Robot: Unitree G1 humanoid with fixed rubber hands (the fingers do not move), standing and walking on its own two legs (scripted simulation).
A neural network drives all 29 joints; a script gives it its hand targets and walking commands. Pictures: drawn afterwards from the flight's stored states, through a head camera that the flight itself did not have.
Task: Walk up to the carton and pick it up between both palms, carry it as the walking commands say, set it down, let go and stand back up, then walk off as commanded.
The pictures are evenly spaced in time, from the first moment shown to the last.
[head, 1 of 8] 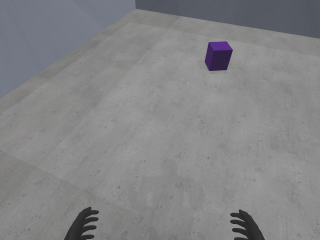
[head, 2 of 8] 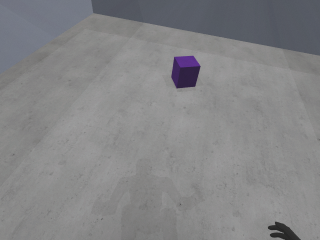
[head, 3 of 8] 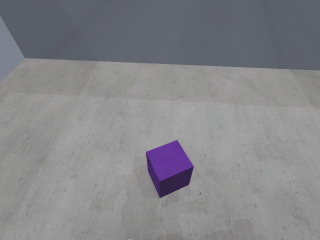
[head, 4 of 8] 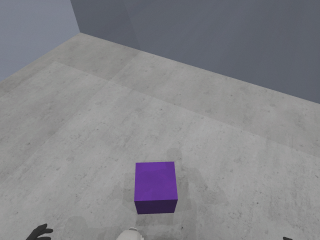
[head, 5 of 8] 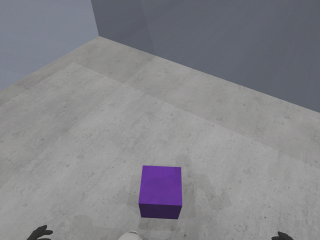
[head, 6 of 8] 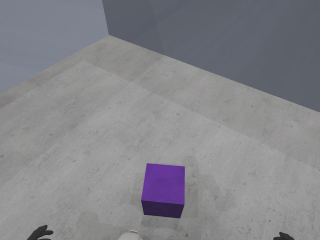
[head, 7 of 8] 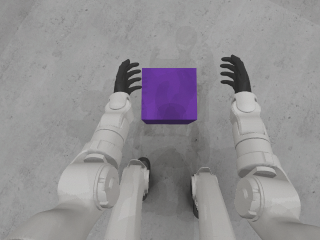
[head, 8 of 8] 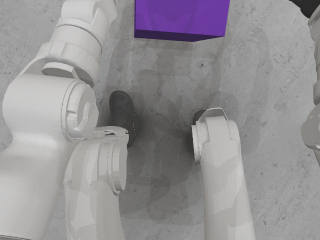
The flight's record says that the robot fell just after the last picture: yes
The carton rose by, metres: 0.02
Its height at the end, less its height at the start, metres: +0.02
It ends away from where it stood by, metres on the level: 0.04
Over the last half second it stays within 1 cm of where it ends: no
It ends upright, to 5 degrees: no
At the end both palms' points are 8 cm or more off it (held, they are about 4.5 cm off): yes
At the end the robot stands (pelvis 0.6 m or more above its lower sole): no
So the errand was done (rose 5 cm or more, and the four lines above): no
